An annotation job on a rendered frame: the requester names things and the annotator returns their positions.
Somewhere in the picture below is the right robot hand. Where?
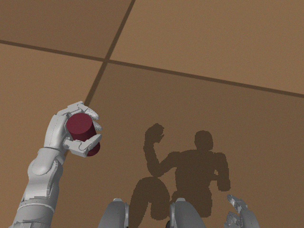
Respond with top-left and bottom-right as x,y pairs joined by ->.
224,194 -> 260,228

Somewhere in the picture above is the can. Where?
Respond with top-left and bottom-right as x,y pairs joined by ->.
66,113 -> 100,156

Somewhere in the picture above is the left robot arm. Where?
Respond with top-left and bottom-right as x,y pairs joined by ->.
8,147 -> 66,228

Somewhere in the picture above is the left robot hand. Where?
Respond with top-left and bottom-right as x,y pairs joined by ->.
44,101 -> 102,157

